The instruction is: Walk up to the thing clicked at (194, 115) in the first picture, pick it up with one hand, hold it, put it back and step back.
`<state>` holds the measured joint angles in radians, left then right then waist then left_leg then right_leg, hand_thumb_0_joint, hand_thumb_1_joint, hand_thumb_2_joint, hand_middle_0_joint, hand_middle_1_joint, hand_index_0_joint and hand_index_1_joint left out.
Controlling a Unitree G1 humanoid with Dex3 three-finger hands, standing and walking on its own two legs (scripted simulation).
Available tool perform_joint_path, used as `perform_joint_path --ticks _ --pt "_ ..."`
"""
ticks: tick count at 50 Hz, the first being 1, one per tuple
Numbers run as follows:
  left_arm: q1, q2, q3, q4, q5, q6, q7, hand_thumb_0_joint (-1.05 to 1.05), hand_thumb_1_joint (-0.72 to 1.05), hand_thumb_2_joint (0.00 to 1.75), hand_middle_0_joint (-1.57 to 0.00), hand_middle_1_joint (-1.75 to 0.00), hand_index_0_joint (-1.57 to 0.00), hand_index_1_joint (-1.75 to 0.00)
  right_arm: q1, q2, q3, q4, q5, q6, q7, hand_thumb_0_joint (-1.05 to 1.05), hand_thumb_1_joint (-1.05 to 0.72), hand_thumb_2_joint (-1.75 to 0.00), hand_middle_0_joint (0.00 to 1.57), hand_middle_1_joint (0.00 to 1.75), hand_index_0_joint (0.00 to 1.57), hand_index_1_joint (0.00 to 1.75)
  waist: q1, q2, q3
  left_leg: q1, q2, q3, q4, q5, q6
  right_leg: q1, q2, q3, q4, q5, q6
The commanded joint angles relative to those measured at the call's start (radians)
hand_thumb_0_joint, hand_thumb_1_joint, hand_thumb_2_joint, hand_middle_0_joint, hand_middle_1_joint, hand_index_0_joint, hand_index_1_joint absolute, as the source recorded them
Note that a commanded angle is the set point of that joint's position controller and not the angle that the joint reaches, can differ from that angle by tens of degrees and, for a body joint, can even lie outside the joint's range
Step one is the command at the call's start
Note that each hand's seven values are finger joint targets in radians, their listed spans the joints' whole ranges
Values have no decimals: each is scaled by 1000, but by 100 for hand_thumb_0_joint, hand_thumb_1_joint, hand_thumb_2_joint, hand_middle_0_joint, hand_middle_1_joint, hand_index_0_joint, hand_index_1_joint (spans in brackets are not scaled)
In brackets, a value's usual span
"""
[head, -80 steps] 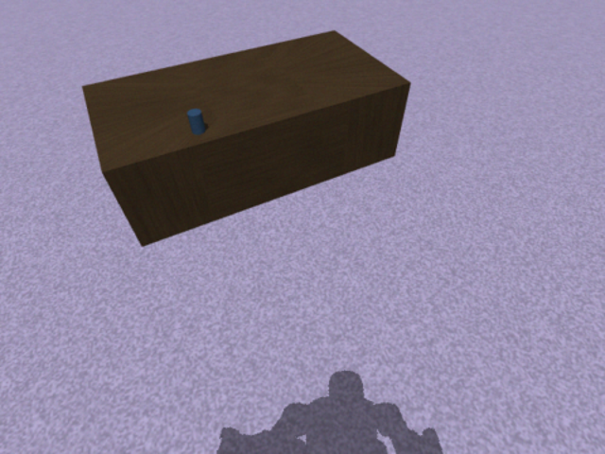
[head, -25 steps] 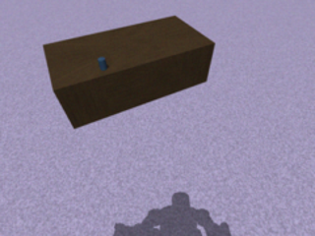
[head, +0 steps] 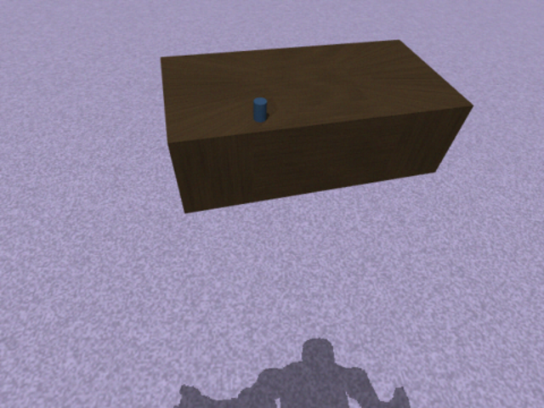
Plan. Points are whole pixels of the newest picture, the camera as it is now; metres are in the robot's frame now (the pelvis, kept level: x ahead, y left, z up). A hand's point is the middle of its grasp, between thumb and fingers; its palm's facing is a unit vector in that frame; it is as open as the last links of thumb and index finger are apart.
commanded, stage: walk up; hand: right
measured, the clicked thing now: (260, 110) +1.21 +0.02 -0.30
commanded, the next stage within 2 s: none
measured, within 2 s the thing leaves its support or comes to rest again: neither
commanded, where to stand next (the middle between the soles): +0.78 +0.14 m, yaw +12 degrees
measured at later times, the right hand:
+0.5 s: hand (407, 292) +0.35 -0.27 -0.13, palm faces -0.24 +0.92 -0.31, open 7.4 cm
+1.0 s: hand (345, 202) +0.57 -0.18 -0.11, palm faces -0.27 +0.89 -0.36, open 7.4 cm
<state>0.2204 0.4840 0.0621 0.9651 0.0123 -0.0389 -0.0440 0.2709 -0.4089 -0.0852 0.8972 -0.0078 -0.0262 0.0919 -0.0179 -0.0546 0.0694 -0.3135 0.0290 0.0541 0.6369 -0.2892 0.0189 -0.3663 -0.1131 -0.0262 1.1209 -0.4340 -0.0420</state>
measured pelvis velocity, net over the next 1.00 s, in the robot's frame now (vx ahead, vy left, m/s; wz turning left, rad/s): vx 0.43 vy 0.06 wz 0.24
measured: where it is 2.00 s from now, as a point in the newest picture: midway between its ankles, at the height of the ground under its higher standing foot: (231, 271)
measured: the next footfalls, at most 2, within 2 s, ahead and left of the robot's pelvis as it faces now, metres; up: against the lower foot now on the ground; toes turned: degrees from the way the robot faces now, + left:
right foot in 0.24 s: +0.28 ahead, -0.11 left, +0.00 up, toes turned -2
left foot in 0.70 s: +0.43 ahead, +0.18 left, +0.00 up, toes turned +17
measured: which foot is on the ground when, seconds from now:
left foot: down 0.00-0.26, up 0.28-0.68, down 0.70-1.00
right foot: up 0.00-0.22, down 0.24-0.74, up 0.76-1.00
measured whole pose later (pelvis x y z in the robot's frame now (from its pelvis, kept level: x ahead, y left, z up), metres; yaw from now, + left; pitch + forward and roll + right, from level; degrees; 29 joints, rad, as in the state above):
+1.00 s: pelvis +0.43 +0.06 +0.01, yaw +14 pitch -2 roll +1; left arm 0.31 0.42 0.05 0.86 0.01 -0.05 -0.06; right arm 0.29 -0.39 -0.04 0.80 0.00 -0.08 0.06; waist 0.01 -0.04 0.08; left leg -0.18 0.00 0.06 0.51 -0.29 0.03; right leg -0.51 -0.13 -0.02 0.86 -0.29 -0.02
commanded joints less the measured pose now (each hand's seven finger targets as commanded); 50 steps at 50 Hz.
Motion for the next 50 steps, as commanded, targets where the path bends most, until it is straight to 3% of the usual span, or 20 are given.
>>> perform_joint_path --ticks 1,4,7,9,11,12,13,14,18,20,23,31,34,35,36,37,38,42,47,50 --pt "44 177 43 -80 -12 -35 -11 0 90 90 -20 -30 -20 -30 9 -274 -61 -91 0 -43 -38 0 -90 -90 20 30 20 30 18 193 -30 99 190 -311 -393 -111 196 -130 -22 14 -176 77 20" --pt "-11 160 47 -124 0 -40 -21 0 90 90 -20 -30 -20 -30 35 -283 -63 -108 -4 -54 -39 0 -90 -90 20 30 20 30 -2 209 16 95 217 -300 -393 -80 232 -142 -21 7 -340 117 33" --pt "-41 146 55 -147 4 -52 -25 0 90 90 -20 -30 -20 -30 41 -267 -56 -127 0 -57 -36 0 -90 -90 20 30 20 30 -7 184 11 72 189 -251 -364 -13 205 -71 19 -30 -452 221 28" --pt "-21 135 60 -146 4 -57 -24 0 90 90 -20 -30 -20 -30 26 -260 -53 -140 5 -54 -37 0 -90 -90 20 30 20 30 15 175 -6 29 178 -220 -304 50 180 37 51 -62 -494 252 21" --pt "130 148 80 -108 6 -67 -11 0 90 90 -20 -30 -20 -30 -11 -231 -40 -161 5 -49 -42 0 -90 -90 20 30 20 30 107 103 -71 -75 134 -172 -98 138 132 308 87 -71 -550 275 8" --pt "223 193 99 -89 13 -76 1 0 90 90 -20 -30 -20 -30 34 -172 -19 -165 8 -49 -43 0 -90 -90 20 30 20 30 146 -76 -130 -162 46 -99 162 108 99 460 32 24 -655 141 -13" --pt "297 285 123 -103 21 -88 14 0 90 90 -20 -30 -20 -30 68 -113 1 -185 12 -51 -42 0 -90 -90 20 30 20 30 161 -267 -170 -354 -99 -55 466 -195 40 566 -270 501 -831 -118 -84" --pt "248 308 110 -118 3 -87 15 0 90 90 -20 -30 -20 -30 65 -202 -22 -158 5 -39 -59 0 -90 -90 20 30 20 30 135 -147 -140 -369 -83 -164 573 -239 31 458 -381 734 -940 -257 -145" --pt "63 190 76 -167 -5 -90 17 0 90 90 -20 -30 -20 -30 88 -216 -27 -79 6 -30 -46 0 -90 -90 20 30 20 30 38 -69 52 -290 48 -189 462 -28 10 175 -218 287 -952 -78 -122" --pt "83 181 73 -171 -1 -96 15 0 90 90 -20 -30 -20 -30 100 -201 -32 -71 -1 -24 -31 0 -90 -90 20 30 20 30 39 -74 22 -245 40 -157 392 8 -8 178 -190 168 -937 75 -138" --pt "123 192 84 -178 4 -99 17 0 90 90 -20 -30 -20 -30 4 -177 -28 -112 -8 -21 -15 0 -90 -90 20 30 20 30 67 -79 10 -283 46 -128 239 29 -24 249 -193 88 -924 169 -165" --pt "167 217 81 -189 3 -79 14 0 90 90 -20 -30 -20 -30 -158 -158 -29 -169 -9 -28 5 0 -90 -90 20 30 20 30 92 -58 -5 -116 33 17 -13 130 3 248 -183 -50 -800 366 -134" --pt "113 228 74 -205 -2 -62 22 0 90 90 -20 -30 -20 -30 -19 -185 -43 -128 -14 -33 -5 0 -90 -90 20 30 20 30 -11 5 -42 89 -18 53 -93 90 39 180 -163 -107 -589 502 -117" --pt "163 172 50 -204 -5 -56 25 0 90 90 -20 -30 -20 -30 95 -235 -64 -88 -26 -40 -17 0 -90 -90 20 30 20 30 -57 131 -126 293 -36 3 -120 14 83 91 -107 -147 -327 557 -84" --pt "202 92 21 -221 -12 -52 26 0 90 90 -20 -30 -20 -30 217 -325 -96 -82 -41 -44 -37 0 -90 -90 20 30 20 30 -108 345 -215 468 168 -323 -196 -105 159 -113 -23 -142 -18 309 -30" --pt "208 108 27 -225 -26 -48 26 0 90 90 -20 -30 -20 -30 196 -388 -104 -122 -13 -50 -46 0 -90 -90 20 30 20 30 -87 358 -244 531 378 -766 -333 -84 254 -314 120 -65 90 -80 -5" --pt "142 198 38 -203 -15 -44 35 0 90 90 -20 -30 -20 -30 152 -373 -110 -123 27 -46 -49 0 -90 -90 20 30 20 30 -83 186 -205 440 393 -712 -340 -57 296 -311 33 45 159 -64 -18" --pt "223 145 37 -141 -23 -36 17 0 90 90 -20 -30 -20 -30 24 -249 -44 -142 25 -66 -63 0 -90 -90 20 30 20 30 32 158 -16 117 238 -252 -313 291 195 -162 -38 63 -33 73 2" --pt "138 118 41 -172 -3 -31 -10 0 90 90 -20 -30 -20 -30 34 -269 -52 -165 7 -83 -59 0 -90 -90 20 30 20 30 7 217 7 97 228 -202 -355 188 236 -165 -33 8 -258 135 36" --pt "86 105 46 -179 -1 -41 -16 0 90 90 -20 -30 -20 -30 35 -264 -52 -171 5 -78 -55 0 -90 -90 20 30 20 30 0 206 -3 83 203 -166 -336 160 212 -102 -8 -24 -402 239 27"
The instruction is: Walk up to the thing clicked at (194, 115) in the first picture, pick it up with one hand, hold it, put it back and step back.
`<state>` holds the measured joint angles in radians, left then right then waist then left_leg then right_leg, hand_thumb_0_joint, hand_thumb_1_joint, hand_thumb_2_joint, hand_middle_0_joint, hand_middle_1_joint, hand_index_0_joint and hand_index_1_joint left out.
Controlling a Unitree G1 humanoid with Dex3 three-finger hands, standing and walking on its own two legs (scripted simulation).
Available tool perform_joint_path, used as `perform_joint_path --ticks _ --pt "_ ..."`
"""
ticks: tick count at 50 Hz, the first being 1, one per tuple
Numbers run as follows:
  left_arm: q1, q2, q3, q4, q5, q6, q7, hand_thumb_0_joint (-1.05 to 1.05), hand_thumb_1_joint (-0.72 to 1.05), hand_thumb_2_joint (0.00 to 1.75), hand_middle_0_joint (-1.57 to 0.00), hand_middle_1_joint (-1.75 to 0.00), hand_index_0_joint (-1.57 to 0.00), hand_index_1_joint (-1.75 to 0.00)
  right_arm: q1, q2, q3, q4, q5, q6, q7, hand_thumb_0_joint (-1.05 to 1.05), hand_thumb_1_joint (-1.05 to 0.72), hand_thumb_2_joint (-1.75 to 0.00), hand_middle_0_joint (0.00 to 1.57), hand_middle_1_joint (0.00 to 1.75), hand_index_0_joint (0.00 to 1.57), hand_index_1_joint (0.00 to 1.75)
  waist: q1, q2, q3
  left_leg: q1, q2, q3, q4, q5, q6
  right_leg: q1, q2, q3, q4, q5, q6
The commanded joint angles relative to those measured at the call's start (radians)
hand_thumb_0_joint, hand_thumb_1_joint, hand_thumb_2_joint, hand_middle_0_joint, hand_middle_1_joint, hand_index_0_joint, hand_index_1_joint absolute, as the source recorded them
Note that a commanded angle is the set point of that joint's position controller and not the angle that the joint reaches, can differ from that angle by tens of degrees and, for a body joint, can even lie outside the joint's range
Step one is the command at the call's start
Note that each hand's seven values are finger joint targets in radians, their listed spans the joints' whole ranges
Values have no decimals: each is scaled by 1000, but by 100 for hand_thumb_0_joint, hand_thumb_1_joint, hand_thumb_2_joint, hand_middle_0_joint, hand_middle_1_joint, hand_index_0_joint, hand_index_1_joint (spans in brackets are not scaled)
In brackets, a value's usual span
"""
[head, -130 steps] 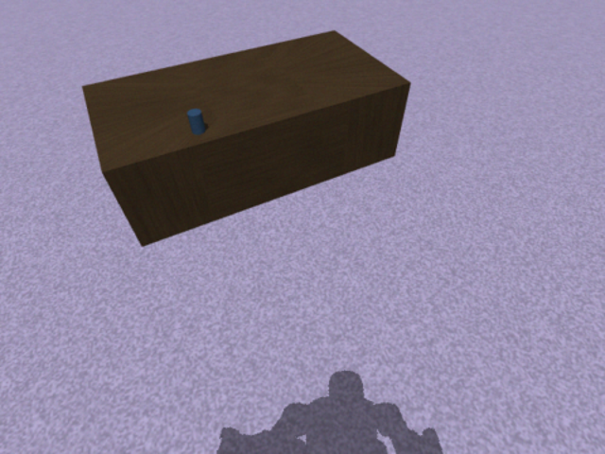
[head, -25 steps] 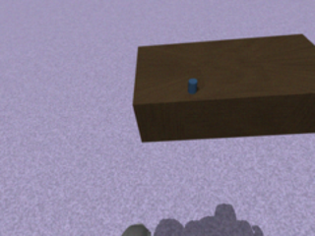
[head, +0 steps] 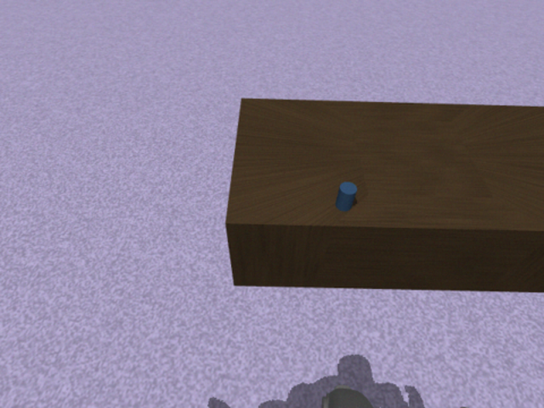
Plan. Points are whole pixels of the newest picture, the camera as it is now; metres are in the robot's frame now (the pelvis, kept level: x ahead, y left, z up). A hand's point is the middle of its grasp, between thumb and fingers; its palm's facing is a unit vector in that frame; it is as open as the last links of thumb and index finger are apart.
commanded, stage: walk up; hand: right
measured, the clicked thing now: (345, 196) +0.75 -0.22 -0.31
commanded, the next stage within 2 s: none
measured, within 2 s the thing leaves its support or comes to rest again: neither
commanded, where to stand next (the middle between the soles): +0.36 -0.01 m, yaw -2 degrees
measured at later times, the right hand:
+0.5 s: hand (444, 347) +0.25 -0.29 -0.14, palm faces -0.11 +0.93 -0.34, open 7.4 cm
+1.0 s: hand (410, 296) +0.36 -0.27 -0.18, palm faces +0.01 +0.94 -0.34, open 7.4 cm
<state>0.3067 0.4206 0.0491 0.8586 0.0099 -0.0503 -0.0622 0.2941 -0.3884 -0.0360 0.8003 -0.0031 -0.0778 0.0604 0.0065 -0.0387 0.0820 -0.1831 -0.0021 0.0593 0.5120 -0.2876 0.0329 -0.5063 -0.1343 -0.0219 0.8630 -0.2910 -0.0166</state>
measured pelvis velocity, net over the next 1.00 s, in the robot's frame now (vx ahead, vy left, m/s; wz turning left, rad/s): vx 0.29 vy -0.01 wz -0.03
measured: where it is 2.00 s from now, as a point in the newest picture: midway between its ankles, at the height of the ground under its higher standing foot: (272, 381)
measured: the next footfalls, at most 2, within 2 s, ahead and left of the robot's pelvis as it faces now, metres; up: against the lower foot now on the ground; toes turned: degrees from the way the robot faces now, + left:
right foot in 0.12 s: +0.20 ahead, -0.15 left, +0.00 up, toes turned -6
left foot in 0.56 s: +0.33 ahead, +0.13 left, +0.00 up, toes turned +0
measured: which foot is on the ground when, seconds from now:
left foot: down 0.00-0.14, up 0.16-0.54, down 0.56-1.00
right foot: up 0.00-0.10, down 0.12-0.58, up 0.60-0.90, down 0.92-1.00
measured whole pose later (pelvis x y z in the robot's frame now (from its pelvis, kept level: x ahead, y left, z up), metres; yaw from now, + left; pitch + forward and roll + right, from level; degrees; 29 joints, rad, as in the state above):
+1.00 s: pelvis +0.29 -0.01 -0.02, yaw -2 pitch -3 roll +1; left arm 0.18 0.39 0.02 0.92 0.01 -0.04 -0.01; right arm 0.20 -0.40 -0.02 0.88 0.02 0.01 0.00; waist 0.00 0.03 0.14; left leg -0.31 0.05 0.05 0.83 -0.52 0.02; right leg -0.42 -0.03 -0.04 0.72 -0.25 -0.02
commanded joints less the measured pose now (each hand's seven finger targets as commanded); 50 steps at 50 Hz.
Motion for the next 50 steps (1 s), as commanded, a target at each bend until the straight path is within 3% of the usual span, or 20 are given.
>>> perform_joint_path --ticks 1,3,6,7,8,10,14,22,27,28,29,30,34,39,41,45,46,47,48,50 --pt "-1 167 62 -70 0 -34 1 0 90 90 -20 -30 -20 -30 -8 -289 -101 -83 0 -25 -23 0 -90 -90 20 30 20 30 -12 202 -18 -74 238 -167 -196 142 188 92 21 -33 -178 116 -3" --pt "-15 167 68 -61 1 -40 0 0 90 90 -20 -30 -20 -30 -6 -280 -97 -85 1 -15 -22 0 -90 -90 20 30 20 30 -9 171 -31 -108 219 -150 -148 89 167 178 63 -62 -230 129 -8" --pt "175 232 98 -3 10 -59 21 0 90 90 -20 -30 -20 -30 0 -208 -68 -101 -1 -5 -24 0 -90 -90 20 30 20 30 98 -42 -123 -253 131 -66 224 45 101 531 68 -7 -366 29 -36" --pt "254 328 126 -4 16 -68 36 0 90 90 -20 -30 -20 -30 37 -136 -44 -112 0 -4 -22 0 -90 -90 20 30 20 30 119 -291 -154 -415 5 17 538 -153 41 617 -185 391 -526 -171 -95" --pt "220 371 123 -21 1 -67 35 0 90 90 -20 -30 -20 -30 22 -216 -64 -99 -2 6 -30 0 -90 -90 20 30 20 30 104 -219 -133 -521 -22 -44 653 -260 21 595 -328 695 -635 -278 -213" --pt "104 315 103 -56 -12 -64 40 0 90 90 -20 -30 -20 -30 -2 -254 -75 -54 5 14 -35 0 -90 -90 20 30 20 30 67 -54 -31 -504 65 -143 692 -157 13 438 -279 530 -631 -220 -240" --pt "29 260 79 -72 -4 -66 39 0 90 90 -20 -30 -20 -30 78 -224 -79 10 -7 27 -9 0 -90 -90 20 30 20 30 6 -120 -18 -357 93 -93 492 -51 -9 280 -139 208 -617 -74 -190" --pt "72 284 86 -91 -1 -62 32 0 90 90 -20 -30 -20 -30 -66 -199 -80 -29 -26 17 11 0 -90 -90 20 30 20 30 49 -94 -31 -306 85 -22 169 24 -28 328 -140 143 -567 -73 -200" --pt "33 250 52 -103 -3 -47 34 0 90 90 -20 -30 -20 -30 40 -225 -97 12 -23 -5 -1 0 -90 -90 20 30 20 30 -46 4 -62 58 24 19 20 41 0 132 -86 42 -319 58 -134" --pt "60 196 33 -107 -2 -45 34 0 90 90 -20 -30 -20 -30 134 -283 -118 38 -28 -10 -13 0 -90 -90 20 30 20 30 -92 177 -126 199 106 -145 -74 -109 42 44 -18 -22 -53 111 -91" --pt "73 128 18 -118 -17 -41 32 0 90 90 -20 -30 -20 -30 174 -366 -136 14 -33 -16 -24 0 -90 -90 20 30 20 30 -97 367 -114 279 349 -591 -237 -258 130 -186 143 -55 187 -168 -19" --pt "62 231 42 -87 -7 -30 52 0 90 90 -20 -30 -20 -30 157 -397 -143 8 -2 -10 -24 0 -90 -90 20 30 20 30 -99 257 -89 206 448 -695 -259 -235 236 -195 104 44 280 -255 -33" --pt "108 219 40 -20 -18 -24 48 0 90 90 -20 -30 -20 -30 35 -278 -95 -22 3 -15 -40 0 -90 -90 20 30 20 30 -11 165 -14 36 300 -269 -181 266 170 -75 39 103 204 -106 -26" --pt "54 143 29 -20 -14 -7 52 0 90 90 -20 -30 -20 -30 -16 -250 -73 -35 -7 -8 -60 0 -90 -90 20 30 20 30 -3 206 -42 -36 283 -93 -69 732 188 91 48 7 -45 -15 4" --pt "36 138 31 -3 -16 -6 62 0 90 90 -20 -30 -20 -30 -41 -242 -63 -33 0 4 -65 0 -90 -90 20 30 20 30 -1 208 -76 -56 259 -67 3 776 163 156 82 -27 -94 47 -5" --pt "24 187 45 29 -3 -10 70 0 90 90 -20 -30 -20 -30 -101 -201 -45 -32 26 36 -67 0 -90 -90 20 30 20 30 39 89 -133 -167 185 -45 170 344 71 361 94 0 -312 293 -42" --pt "-10 249 59 16 5 -15 72 0 90 90 -20 -30 -20 -30 -74 -165 -32 -33 28 41 -68 0 -90 -90 20 30 20 30 22 -63 -143 -249 124 -2 258 138 28 398 -36 170 -347 411 -80" --pt "-48 275 56 -3 -7 -17 72 0 90 90 -20 -30 -20 -30 -38 -143 -24 -12 28 54 -71 0 -90 -90 20 30 20 30 10 -128 -175 -202 34 -11 367 -170 -6 314 -224 422 -438 403 -207" --pt "-81 279 48 1 -8 -12 73 0 90 90 -20 -30 -20 -30 -66 -186 -39 20 23 69 -82 0 -90 -90 20 30 20 30 20 -147 -151 -166 39 -44 419 -355 -3 242 -248 471 -454 327 -263" --pt "-146 251 35 2 0 -3 80 0 90 90 -20 -30 -20 -30 -61 -196 -40 59 23 69 -80 0 -90 -90 20 30 20 30 3 -141 -115 -172 57 -80 384 -310 -3 204 -180 376 -450 234 -219"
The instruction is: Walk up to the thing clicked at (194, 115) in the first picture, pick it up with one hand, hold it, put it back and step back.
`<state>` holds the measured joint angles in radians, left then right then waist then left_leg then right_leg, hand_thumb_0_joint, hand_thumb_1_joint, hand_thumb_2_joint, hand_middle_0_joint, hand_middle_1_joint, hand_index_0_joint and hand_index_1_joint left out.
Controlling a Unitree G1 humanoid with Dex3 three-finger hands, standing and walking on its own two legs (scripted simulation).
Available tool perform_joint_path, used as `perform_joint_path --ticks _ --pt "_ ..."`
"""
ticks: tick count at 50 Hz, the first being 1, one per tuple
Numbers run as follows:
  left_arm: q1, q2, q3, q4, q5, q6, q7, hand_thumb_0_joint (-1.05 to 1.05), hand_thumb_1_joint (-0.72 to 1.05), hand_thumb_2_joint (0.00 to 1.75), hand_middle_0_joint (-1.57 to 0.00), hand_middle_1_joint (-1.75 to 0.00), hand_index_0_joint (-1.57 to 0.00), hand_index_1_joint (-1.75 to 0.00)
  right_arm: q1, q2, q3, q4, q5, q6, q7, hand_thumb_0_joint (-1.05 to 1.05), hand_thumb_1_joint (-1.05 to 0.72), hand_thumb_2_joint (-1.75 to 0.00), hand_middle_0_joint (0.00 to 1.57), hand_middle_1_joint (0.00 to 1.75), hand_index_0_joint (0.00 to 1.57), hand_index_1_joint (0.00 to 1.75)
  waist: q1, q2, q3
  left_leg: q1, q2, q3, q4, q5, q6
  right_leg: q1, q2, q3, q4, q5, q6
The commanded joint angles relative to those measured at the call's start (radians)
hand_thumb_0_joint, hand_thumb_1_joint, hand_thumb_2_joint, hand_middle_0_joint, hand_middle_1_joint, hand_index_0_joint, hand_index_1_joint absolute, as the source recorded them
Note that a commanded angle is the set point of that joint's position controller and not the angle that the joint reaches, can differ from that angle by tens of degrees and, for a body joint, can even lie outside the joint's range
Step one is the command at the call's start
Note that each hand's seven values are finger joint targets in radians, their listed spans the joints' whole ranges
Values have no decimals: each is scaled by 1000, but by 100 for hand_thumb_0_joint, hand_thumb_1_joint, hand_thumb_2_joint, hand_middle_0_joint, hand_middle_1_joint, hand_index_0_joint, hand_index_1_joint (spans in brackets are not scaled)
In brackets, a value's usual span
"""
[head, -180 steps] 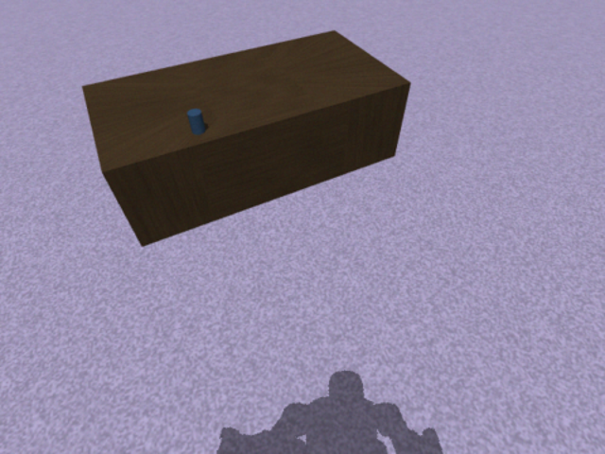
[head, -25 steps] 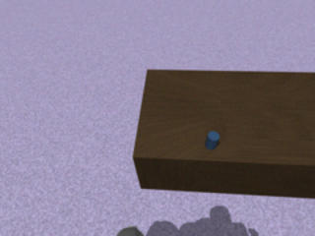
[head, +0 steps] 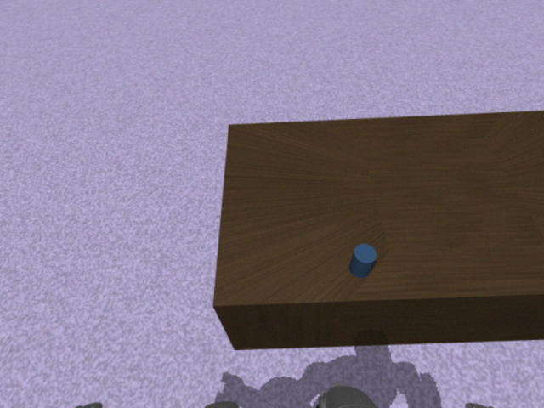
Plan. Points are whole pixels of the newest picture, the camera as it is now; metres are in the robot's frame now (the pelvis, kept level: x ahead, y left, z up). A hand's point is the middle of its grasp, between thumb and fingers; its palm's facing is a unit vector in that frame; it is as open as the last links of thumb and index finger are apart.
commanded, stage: walk up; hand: right
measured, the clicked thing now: (362, 261) +0.47 -0.20 -0.29
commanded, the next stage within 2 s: stand in 1.12 s
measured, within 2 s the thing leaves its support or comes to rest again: neither
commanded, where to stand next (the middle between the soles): +0.07 +0.01 m, yaw +0 degrees
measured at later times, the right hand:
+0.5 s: hand out of the picture +0.08 -0.25 -0.13, palm faces -0.04 +0.93 -0.36, open 7.4 cm
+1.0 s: hand out of the picture +0.11 -0.24 -0.13, palm faces -0.05 +0.95 -0.32, open 7.4 cm
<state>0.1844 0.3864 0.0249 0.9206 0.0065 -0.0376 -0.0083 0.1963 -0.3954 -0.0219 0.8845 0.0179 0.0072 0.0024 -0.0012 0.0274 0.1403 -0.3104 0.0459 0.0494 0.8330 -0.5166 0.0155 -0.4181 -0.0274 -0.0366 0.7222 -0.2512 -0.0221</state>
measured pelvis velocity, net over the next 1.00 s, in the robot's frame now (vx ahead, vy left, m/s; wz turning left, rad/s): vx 0.02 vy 0.01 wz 0.01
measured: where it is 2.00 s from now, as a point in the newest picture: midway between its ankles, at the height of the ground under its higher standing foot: outside the picture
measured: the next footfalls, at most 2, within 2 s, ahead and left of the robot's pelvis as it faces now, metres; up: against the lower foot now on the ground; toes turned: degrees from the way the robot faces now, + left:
none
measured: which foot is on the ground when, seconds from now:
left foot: down 0.00-1.00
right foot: down 0.00-1.00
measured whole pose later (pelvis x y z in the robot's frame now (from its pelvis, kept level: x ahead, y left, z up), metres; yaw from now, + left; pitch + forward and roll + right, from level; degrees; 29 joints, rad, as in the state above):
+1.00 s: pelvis +0.02 +0.01 +0.04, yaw +1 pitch -2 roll +1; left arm 0.08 0.33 0.02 1.19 0.01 -0.01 -0.02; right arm 0.07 -0.36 0.00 1.16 -0.01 -0.01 0.01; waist 0.02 0.01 0.06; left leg -0.06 0.02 0.02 0.32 -0.22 -0.02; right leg -0.21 -0.04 -0.04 0.34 -0.09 0.01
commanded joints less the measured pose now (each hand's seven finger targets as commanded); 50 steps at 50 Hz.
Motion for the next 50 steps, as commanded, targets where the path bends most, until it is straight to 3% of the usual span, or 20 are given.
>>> perform_joint_path --ticks 1,3,4,5,6,7,10,13,16,26,30,37,50 --pt "-48 270 55 -53 8 -13 28 0 90 90 -20 -30 -20 -30 65 -186 -53 5 5 -19 -20 0 -90 -90 20 30 20 30 -7 -220 -183 -40 10 -63 -12 -25 12 141 -252 345 -286 176 -181" --pt "-77 250 48 -44 5 1 24 0 90 90 -20 -30 -20 -30 95 -175 -50 56 -6 -29 -18 0 -90 -90 20 30 20 30 -24 -229 -213 68 -12 -32 -227 121 5 118 -198 259 -240 161 -129" --pt "-81 231 42 -42 0 6 21 0 90 90 -20 -30 -20 -30 96 -181 -50 74 -15 -34 -18 0 -90 -90 20 30 20 30 -23 -191 -234 128 -2 -51 -312 208 7 102 -183 232 -212 162 -103" --pt "-88 196 31 -41 -7 9 17 0 90 90 -20 -30 -20 -30 76 -205 -54 78 -29 -42 -22 0 -90 -90 20 30 20 30 -18 -121 -252 148 71 -156 -381 246 23 81 -160 204 -174 158 -66" --pt "-92 173 24 -19 -17 15 12 0 90 90 -20 -30 -20 -30 -45 -234 -53 63 -29 -46 -18 0 -90 -90 20 30 20 30 24 -35 -177 21 118 -234 -414 152 56 92 -94 149 -201 12 -21" --pt "-99 199 34 11 -10 15 13 0 90 90 -20 -30 -20 -30 -106 -225 -45 65 -22 -44 -12 0 -90 -90 20 30 20 30 41 -31 -138 -48 123 -199 -408 111 62 174 -79 118 -227 -47 -16" --pt "-141 204 35 44 -5 8 6 0 90 90 -20 -30 -20 -30 -71 -191 -24 114 -26 -45 -6 0 -90 -90 20 30 20 30 16 -59 -136 -26 68 -145 -446 102 37 197 -119 175 -292 -78 -30" --pt "-149 187 26 80 -10 2 4 0 90 90 -20 -30 -20 -30 -103 -187 -17 145 -25 -53 -4 0 -90 -90 20 30 20 30 25 -26 -172 39 74 -135 -471 224 32 239 -115 142 -306 77 -24" --pt "-174 184 24 110 -13 2 3 0 90 90 -20 -30 -20 -30 -114 -185 -12 169 -24 -54 -6 0 -90 -90 20 30 20 30 22 -36 -170 66 78 -125 -492 277 25 259 -116 134 -337 137 -16" --pt "-185 165 17 188 -11 13 -2 0 90 90 -20 -30 -20 -30 -155 -188 -16 212 -25 -45 -8 0 -90 -90 20 30 20 30 24 -9 -142 97 92 -124 -576 249 20 284 -100 110 -400 97 6" --pt "-182 166 18 201 -8 9 -2 0 90 90 -20 -30 -20 -30 -157 -185 -19 217 -22 -44 -8 0 -90 -90 20 30 20 30 15 -30 -168 151 90 -109 -568 318 16 294 -113 111 -410 174 8" --pt "-177 169 21 207 -5 8 2 0 90 90 -20 -30 -20 -30 -165 -177 -21 219 -23 -35 -5 0 -90 -90 20 30 20 30 14 -40 -152 177 82 -106 -570 311 10 260 -116 124 -448 110 14" --pt "-159 161 28 201 -2 10 5 0 90 90 -20 -30 -20 -30 -169 -169 -23 218 -25 -37 -8 0 -90 -90 20 30 20 30 19 -42 -178 175 85 -106 -583 364 7 308 -116 110 -432 194 18"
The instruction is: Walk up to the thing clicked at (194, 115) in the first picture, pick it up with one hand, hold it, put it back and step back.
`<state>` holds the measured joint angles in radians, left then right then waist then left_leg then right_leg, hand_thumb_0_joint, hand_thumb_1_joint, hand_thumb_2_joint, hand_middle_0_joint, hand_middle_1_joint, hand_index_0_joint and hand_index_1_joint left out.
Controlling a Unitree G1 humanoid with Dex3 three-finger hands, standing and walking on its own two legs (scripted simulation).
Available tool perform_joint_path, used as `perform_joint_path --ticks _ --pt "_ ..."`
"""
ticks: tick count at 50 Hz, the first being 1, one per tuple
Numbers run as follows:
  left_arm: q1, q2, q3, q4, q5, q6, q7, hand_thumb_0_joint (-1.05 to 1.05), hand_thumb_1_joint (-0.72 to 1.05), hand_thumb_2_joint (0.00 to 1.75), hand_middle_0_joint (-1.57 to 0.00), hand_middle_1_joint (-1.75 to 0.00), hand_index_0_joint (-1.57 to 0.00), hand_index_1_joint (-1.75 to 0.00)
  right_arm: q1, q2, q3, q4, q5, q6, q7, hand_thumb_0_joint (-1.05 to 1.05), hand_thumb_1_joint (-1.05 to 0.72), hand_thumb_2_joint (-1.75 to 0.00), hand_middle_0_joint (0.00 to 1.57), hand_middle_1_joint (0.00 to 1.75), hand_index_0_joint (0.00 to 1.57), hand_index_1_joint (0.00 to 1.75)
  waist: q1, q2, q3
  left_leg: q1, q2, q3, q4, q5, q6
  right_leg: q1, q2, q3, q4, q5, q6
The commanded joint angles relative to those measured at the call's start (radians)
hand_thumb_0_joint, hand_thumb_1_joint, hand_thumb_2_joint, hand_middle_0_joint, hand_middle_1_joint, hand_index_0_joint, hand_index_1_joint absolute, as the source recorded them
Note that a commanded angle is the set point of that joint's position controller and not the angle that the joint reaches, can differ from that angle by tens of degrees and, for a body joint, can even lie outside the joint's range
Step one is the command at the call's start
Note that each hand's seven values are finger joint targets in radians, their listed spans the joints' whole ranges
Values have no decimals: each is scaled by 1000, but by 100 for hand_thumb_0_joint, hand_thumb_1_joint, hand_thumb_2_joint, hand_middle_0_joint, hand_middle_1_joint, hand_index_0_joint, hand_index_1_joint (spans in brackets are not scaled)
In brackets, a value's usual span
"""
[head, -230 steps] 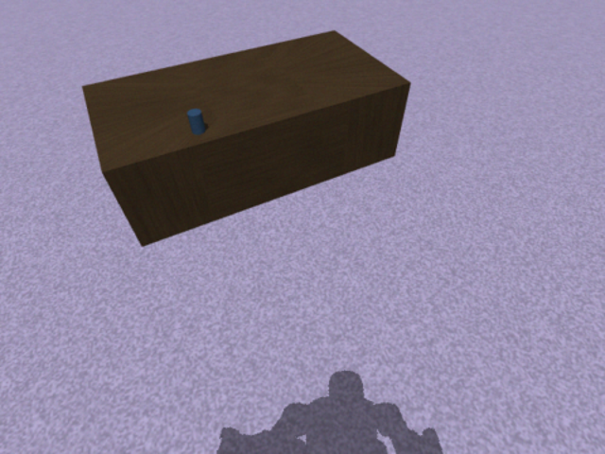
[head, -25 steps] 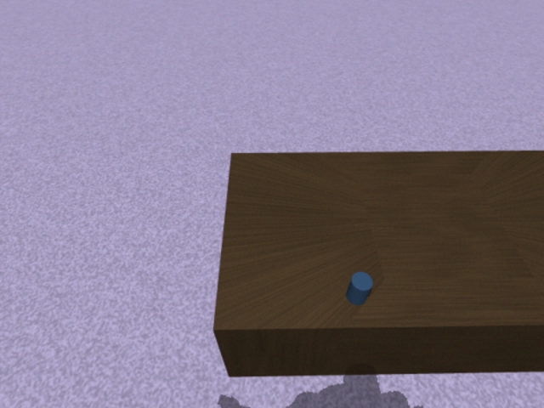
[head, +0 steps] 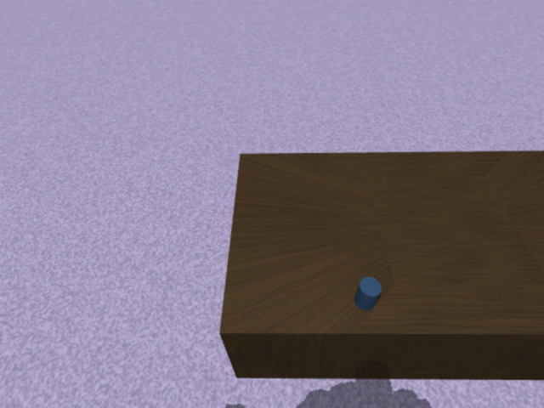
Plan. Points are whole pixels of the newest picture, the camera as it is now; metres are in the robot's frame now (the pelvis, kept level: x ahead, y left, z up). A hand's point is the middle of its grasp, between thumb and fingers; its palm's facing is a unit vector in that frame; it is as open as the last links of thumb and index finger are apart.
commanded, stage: walk up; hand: right
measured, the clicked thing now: (367, 294) +0.45 -0.21 -0.32
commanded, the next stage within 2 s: stand in 0.12 s
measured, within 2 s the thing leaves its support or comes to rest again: neither
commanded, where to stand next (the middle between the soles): +0.05 +0.00 m, yaw -1 degrees
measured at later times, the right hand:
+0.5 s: hand out of the picture +0.08 -0.26 -0.16, palm faces -0.04 +0.95 -0.32, open 7.4 cm
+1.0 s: hand out of the picture +0.08 -0.27 -0.16, palm faces -0.05 +0.95 -0.32, open 7.4 cm
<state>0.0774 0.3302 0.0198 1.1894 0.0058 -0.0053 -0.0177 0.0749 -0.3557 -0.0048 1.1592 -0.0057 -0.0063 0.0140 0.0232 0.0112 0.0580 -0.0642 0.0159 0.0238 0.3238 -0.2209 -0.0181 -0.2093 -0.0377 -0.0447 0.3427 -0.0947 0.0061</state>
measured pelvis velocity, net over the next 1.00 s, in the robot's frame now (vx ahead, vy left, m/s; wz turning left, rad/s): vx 0.01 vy -0.02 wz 0.03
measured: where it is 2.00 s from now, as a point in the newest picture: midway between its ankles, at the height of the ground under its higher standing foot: outside the picture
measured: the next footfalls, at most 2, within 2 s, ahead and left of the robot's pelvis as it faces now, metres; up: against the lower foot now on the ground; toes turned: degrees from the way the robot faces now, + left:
none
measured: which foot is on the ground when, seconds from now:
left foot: down 0.00-1.00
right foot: down 0.00-1.00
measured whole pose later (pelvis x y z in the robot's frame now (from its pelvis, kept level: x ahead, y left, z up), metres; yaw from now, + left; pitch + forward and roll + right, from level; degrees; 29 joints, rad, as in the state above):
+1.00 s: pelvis +0.01 -0.02 +0.00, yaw +1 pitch -2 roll +0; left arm 0.09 0.34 0.01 1.16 0.01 -0.01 -0.01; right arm 0.14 -0.36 0.00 1.14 -0.01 0.00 0.01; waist 0.00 0.02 0.04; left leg -0.04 0.04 -0.01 0.32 -0.23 -0.04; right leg -0.19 -0.02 -0.08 0.35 -0.13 -0.02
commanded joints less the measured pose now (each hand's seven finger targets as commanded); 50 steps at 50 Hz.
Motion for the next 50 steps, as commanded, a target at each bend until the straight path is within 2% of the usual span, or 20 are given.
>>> perform_joint_path --ticks 1,4,5,8,14,16,19,21,24,31,33,36,37,41,45,47,50 --pt "-60 218 35 -69 1 -22 15 0 90 90 -20 -30 -20 -30 -42 -208 -41 -56 -1 -23 -20 0 -90 -90 20 30 20 30 -11 -25 -100 -76 115 -82 -77 73 38 115 -108 117 -49 44 -11" --pt "-55 215 35 -76 -2 -23 16 0 90 90 -20 -30 -20 -30 -38 -206 -40 -60 -1 -23 -20 0 -90 -90 20 30 20 30 -8 -28 -107 -65 117 -78 -72 103 39 119 -111 116 -42 88 -10" --pt "-64 215 36 -77 0 -23 17 0 90 90 -20 -30 -20 -30 -33 -203 -42 -58 -2 -23 -21 0 -90 -90 20 30 20 30 -15 -28 -109 -66 117 -78 -74 111 37 123 -110 114 -39 85 -14" --pt "-54 218 30 -75 4 -23 21 0 90 90 -20 -30 -20 -30 -36 -205 -40 -62 -7 -23 -21 0 -90 -90 20 30 20 30 -14 -4 -103 -90 123 -96 -90 70 28 132 -106 109 -34 44 -19" --pt "-60 228 27 -86 3 -24 21 0 90 90 -20 -30 -20 -30 -14 -206 -38 -65 -6 -22 -19 0 -90 -90 20 30 20 30 -18 -14 -78 -100 120 -97 -89 56 26 115 -107 109 -44 -7 -19" --pt "-57 220 25 -88 3 -28 21 0 90 90 -20 -30 -20 -30 -17 -209 -38 -68 -7 -24 -18 0 -90 -90 20 30 20 30 -18 -2 -90 -93 125 -96 -77 99 28 131 -112 110 -37 61 -21" --pt "-59 226 25 -91 1 -30 21 0 90 90 -20 -30 -20 -30 -4 -208 -39 -67 -7 -25 -21 0 -90 -90 20 30 20 30 -21 -16 -103 -77 125 -94 -69 136 25 139 -114 107 -32 107 -21" --pt "-64 229 24 -92 1 -30 22 0 90 90 -20 -30 -20 -30 -1 -206 -38 -66 -5 -22 -20 0 -90 -90 20 30 20 30 -22 -20 -96 -83 121 -94 -71 113 23 139 -111 104 -40 72 -18" --pt "-64 225 24 -94 -1 -30 22 0 90 90 -20 -30 -20 -30 -2 -209 -36 -68 -6 -22 -20 0 -90 -90 20 30 20 30 -21 -10 -97 -83 126 -92 -68 141 25 154 -114 102 -35 125 -20" --pt "-63 231 25 -92 2 -30 24 0 90 90 -20 -30 -20 -30 2 -208 -36 -71 -5 -20 -22 0 -90 -90 20 30 20 30 -25 -22 -117 -60 131 -90 -68 167 23 165 -114 93 -29 155 -20" --pt "-58 235 25 -89 0 -28 23 0 90 90 -20 -30 -20 -30 10 -201 -33 -69 -5 -18 -22 0 -90 -90 20 30 20 30 -25 -16 -81 -62 124 -87 -77 109 23 125 -111 97 -48 89 -17" --pt "-67 234 26 -92 -1 -26 21 0 90 90 -20 -30 -20 -30 18 -203 -32 -69 -8 -17 -21 0 -90 -90 20 30 20 30 -23 -2 -61 -100 123 -88 -84 70 25 134 -108 102 -53 30 -19" --pt "-58 238 26 -91 -1 -25 21 0 90 90 -20 -30 -20 -30 15 -204 -34 -71 -7 -17 -20 0 -90 -90 20 30 20 30 -21 -7 -67 -89 124 -92 -90 47 25 120 -106 103 -55 -19 -21" --pt "-56 231 24 -92 3 -25 19 0 90 90 -20 -30 -20 -30 8 -207 -36 -78 -7 -18 -20 0 -90 -90 20 30 20 30 -20 -8 -65 -94 123 -94 -80 44 27 117 -107 104 -58 -12 -21" --pt "-52 232 25 -94 1 -28 18 0 90 90 -20 -30 -20 -30 22 -206 -35 -78 -7 -20 -18 0 -90 -90 20 30 20 30 -21 -12 -76 -84 122 -94 -78 76 26 128 -108 105 -52 40 -23" --pt "-53 238 26 -95 2 -28 20 0 90 90 -20 -30 -20 -30 25 -203 -37 -81 -8 -19 -19 0 -90 -90 20 30 20 30 -24 -21 -78 -87 120 -93 -74 65 25 130 -107 104 -53 11 -23" --pt "-52 241 27 -95 3 -26 20 0 90 90 -20 -30 -20 -30 30 -204 -38 -80 -8 -14 -18 0 -90 -90 20 30 20 30 -20 -26 -65 -100 114 -93 -71 15 29 113 -105 110 -70 -82 -22"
